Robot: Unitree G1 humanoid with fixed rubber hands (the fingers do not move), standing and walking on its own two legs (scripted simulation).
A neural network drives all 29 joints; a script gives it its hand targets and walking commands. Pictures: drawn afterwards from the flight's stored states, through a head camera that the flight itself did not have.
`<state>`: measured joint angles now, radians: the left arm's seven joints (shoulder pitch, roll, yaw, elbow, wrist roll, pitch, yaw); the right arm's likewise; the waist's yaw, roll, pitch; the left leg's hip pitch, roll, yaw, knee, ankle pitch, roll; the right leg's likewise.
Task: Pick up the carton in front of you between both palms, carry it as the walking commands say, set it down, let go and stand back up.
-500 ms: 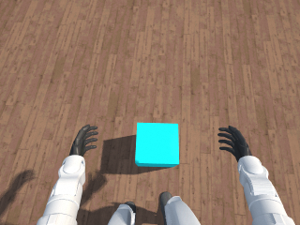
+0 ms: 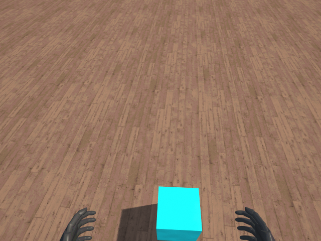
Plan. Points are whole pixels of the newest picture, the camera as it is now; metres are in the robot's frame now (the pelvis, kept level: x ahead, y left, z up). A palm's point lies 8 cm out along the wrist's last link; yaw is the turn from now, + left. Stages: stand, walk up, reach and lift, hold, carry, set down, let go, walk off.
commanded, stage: let go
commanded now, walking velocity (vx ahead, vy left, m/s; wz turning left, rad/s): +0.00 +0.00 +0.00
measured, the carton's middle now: (177, 214) +0.39 -0.07 -0.65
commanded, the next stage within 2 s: stand in 0.30 s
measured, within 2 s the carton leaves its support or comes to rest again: neither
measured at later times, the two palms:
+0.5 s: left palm out of the picture +0.14 +0.26 -0.08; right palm (288, 240) +0.16 -0.30 -0.08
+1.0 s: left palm out of the picture +0.13 +0.27 -0.09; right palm out of the picture +0.15 -0.31 -0.09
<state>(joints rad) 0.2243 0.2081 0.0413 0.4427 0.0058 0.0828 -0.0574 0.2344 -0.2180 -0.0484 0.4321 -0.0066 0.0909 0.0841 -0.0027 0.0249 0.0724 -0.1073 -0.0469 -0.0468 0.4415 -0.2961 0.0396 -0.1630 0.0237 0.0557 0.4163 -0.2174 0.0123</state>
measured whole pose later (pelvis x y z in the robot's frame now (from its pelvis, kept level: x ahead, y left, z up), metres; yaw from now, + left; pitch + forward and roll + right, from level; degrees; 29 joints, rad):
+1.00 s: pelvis +0.02 -0.02 +0.00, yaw +2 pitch -1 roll +0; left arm 0.15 0.33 0.03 0.85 0.03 0.00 0.02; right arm 0.19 -0.35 -0.03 0.77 -0.03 0.00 -0.03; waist 0.00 0.02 0.01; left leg -0.11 -0.02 -0.07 0.46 -0.33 0.00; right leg -0.17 0.04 0.01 0.46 -0.27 -0.02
